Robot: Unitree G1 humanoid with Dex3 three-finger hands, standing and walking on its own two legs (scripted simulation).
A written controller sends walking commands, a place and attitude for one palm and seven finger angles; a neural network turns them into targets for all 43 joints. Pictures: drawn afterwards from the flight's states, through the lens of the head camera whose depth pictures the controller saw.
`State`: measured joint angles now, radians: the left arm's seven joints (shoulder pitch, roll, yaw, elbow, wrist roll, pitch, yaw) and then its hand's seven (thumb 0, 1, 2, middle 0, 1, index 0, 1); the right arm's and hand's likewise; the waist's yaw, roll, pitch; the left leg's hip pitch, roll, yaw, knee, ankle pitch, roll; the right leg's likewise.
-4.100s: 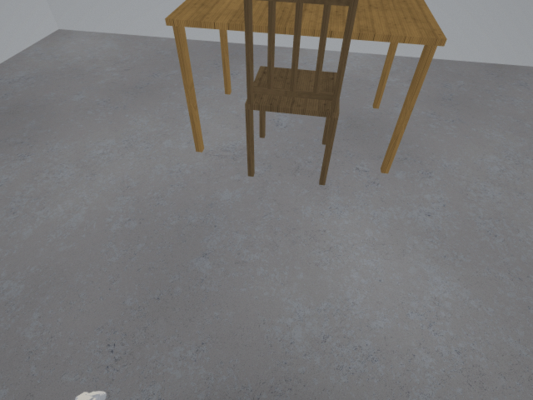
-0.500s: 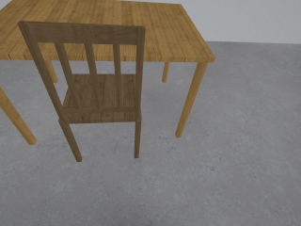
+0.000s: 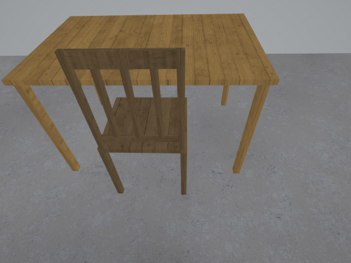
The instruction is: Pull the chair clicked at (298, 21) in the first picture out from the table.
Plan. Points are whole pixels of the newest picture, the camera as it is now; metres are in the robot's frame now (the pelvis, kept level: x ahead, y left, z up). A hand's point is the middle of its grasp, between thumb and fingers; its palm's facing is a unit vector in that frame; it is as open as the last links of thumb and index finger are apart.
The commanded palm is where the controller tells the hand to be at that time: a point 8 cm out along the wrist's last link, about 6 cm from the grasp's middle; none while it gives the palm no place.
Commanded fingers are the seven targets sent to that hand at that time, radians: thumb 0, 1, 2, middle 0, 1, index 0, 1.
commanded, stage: take the last steps up to it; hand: left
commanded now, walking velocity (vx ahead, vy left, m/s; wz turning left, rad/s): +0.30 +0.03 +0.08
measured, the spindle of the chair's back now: (132, 107) +0.67 +0.23 -0.06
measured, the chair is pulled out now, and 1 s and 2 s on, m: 0.00 0.00 0.00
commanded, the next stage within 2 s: come to a stop and stand still in 0.54 s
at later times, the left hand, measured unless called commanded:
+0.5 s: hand out of the picture +0.16 +0.22 -0.18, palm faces +0.06 -0.98 -0.20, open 7.4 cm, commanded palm none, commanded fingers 0.00 0.90 0.90 -0.20 -0.30 -0.20 -0.30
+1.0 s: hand (113, 230) +0.25 +0.22 -0.19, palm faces +0.06 -0.98 -0.21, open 7.3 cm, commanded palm none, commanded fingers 0.00 0.90 0.90 -0.20 -0.30 -0.20 -0.30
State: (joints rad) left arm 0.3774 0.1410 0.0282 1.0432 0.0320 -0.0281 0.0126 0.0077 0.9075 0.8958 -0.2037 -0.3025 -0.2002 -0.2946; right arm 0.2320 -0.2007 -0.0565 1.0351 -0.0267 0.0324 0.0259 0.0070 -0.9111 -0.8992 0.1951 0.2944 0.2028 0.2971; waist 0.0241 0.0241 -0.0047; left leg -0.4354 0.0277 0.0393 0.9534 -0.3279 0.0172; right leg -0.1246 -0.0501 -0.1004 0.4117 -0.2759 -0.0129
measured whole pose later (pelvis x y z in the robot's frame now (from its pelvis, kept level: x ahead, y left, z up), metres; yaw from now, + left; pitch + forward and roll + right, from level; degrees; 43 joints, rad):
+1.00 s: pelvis +0.21 +0.04 -0.01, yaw +0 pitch -3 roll +0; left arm 0.21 0.18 0.05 1.05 0.02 0.04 0.04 0.01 0.92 0.90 -0.21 -0.30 -0.20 -0.30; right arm 0.19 -0.16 -0.03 1.05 -0.02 0.03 -0.03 0.01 -0.93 -0.90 0.19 0.29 0.20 0.30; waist 0.02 -0.03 0.08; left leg -0.28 0.02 0.09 0.55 -0.22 0.02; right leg -0.26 -0.03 -0.08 0.63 -0.36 -0.01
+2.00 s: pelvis +0.22 -0.01 -0.01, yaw +0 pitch -2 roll +1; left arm 0.34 0.10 0.00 1.15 0.01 0.00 0.05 0.01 0.91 0.90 -0.20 -0.30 -0.20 -0.29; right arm 0.29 -0.11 0.00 1.17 -0.01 0.02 -0.05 0.02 -0.93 -0.90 0.20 0.29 0.20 0.30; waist 0.00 0.00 0.02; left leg -0.23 0.08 0.05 0.46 -0.20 -0.06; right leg -0.03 0.03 -0.06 0.42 -0.36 -0.05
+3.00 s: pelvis +0.22 +0.05 -0.01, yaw -1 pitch +0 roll +0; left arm 0.29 0.21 0.00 1.02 0.02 0.00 0.04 0.01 0.91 0.90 -0.20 -0.30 -0.20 -0.29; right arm 0.24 -0.17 0.01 1.04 -0.01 0.00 -0.01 0.01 -0.92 -0.90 0.20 0.29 0.20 0.30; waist 0.00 -0.03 0.04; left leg -0.30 0.00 0.09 0.54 -0.24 0.04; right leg -0.11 -0.05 0.00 0.50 -0.38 0.03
